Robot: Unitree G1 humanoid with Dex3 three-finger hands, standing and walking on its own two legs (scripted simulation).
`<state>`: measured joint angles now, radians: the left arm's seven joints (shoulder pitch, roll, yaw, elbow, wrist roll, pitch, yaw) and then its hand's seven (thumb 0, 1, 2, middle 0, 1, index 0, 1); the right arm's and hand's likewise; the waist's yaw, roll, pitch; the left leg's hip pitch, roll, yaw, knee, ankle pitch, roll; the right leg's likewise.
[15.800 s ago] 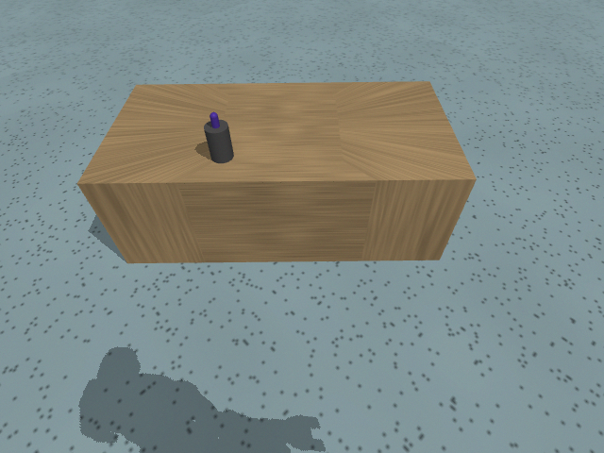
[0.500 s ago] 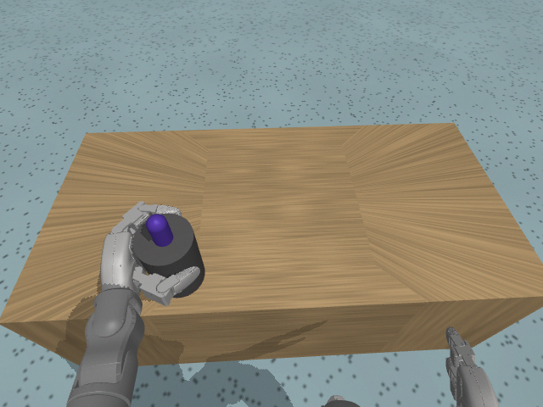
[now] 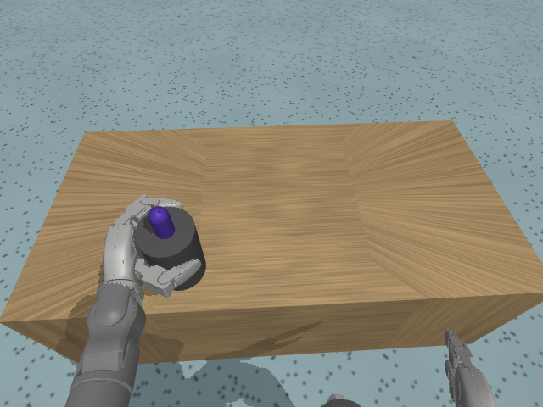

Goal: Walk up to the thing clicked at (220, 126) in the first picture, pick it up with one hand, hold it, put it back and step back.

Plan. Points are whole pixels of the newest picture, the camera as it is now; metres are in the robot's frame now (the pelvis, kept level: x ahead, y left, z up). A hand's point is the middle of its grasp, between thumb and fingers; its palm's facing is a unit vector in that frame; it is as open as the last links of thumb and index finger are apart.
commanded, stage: hold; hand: left
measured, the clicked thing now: (171, 243) +0.34 +0.16 +0.06
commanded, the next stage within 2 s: crouch in 1.32 s
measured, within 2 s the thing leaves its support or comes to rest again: neither
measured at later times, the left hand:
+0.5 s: hand (166, 241) +0.34 +0.17 +0.06, palm faces +0.11 -0.99 -0.01, open 10.8 cm
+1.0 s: hand (167, 252) +0.33 +0.17 +0.05, palm faces +0.12 -0.99 -0.01, open 10.8 cm
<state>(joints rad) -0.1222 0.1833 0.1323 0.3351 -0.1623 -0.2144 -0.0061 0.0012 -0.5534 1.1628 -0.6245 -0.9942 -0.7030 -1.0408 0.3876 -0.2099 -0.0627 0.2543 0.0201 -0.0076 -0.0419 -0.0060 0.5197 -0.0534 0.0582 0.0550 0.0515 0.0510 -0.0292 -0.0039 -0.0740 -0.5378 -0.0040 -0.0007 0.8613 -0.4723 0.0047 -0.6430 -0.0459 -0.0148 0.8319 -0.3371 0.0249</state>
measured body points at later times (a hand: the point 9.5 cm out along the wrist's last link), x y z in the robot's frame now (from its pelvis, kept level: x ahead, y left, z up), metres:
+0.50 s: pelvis +0.01 +0.00 +0.00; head +0.05 +0.00 +0.45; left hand +0.33 +0.22 +0.06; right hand +0.16 -0.25 -0.05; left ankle -0.02 +0.12 -0.70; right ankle +0.05 -0.14 -0.70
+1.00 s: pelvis +0.01 +0.00 +0.00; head +0.05 +0.00 +0.45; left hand +0.32 +0.22 +0.05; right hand +0.16 -0.26 -0.05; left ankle -0.02 +0.12 -0.70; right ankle +0.05 -0.14 -0.70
